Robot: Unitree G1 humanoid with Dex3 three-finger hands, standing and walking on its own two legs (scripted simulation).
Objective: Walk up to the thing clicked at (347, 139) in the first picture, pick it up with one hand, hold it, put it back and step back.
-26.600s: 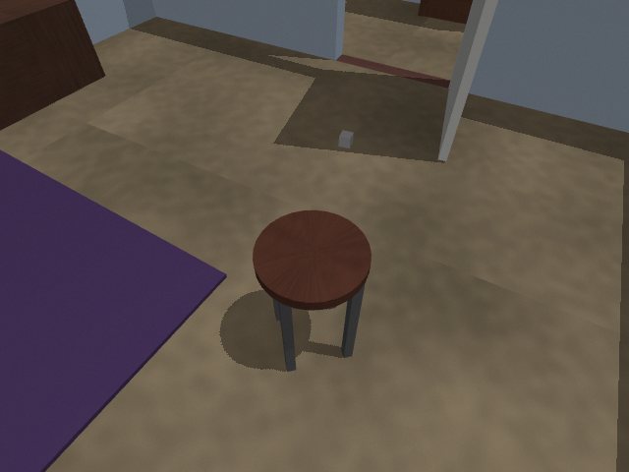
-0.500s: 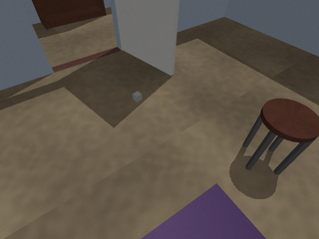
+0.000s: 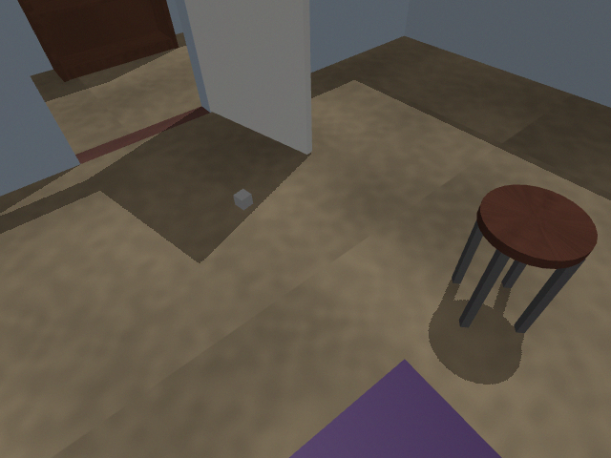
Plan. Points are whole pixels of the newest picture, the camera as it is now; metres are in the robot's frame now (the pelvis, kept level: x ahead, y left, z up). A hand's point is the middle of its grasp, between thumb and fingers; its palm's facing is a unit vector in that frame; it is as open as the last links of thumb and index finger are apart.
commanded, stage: walk up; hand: left
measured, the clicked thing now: (243, 199) +1.43 +0.30 -0.76
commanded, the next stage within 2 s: none
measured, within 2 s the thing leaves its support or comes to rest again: neither
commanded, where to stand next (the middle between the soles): +1.05 +0.07 m, yaw +2 degrees
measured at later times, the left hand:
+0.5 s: hand (119, 446) +0.21 +0.31 -0.17, palm faces +0.05 -0.94 -0.34, open 7.4 cm
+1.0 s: hand (170, 260) +0.56 +0.29 -0.15, palm faces +0.02 -0.91 -0.41, open 7.4 cm
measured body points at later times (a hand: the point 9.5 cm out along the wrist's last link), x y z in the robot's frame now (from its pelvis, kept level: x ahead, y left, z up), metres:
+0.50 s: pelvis +0.20 +0.03 -0.02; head +0.22 +0.05 +0.43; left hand +0.20 +0.35 -0.15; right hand +0.32 -0.29 -0.11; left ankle +0.28 +0.15 -0.74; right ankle +0.08 -0.13 -0.69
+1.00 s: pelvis +0.49 +0.02 -0.03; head +0.52 -0.01 +0.42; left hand +0.55 +0.34 -0.12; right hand +0.54 -0.30 -0.16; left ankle +0.37 +0.15 -0.68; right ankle +0.53 -0.10 -0.76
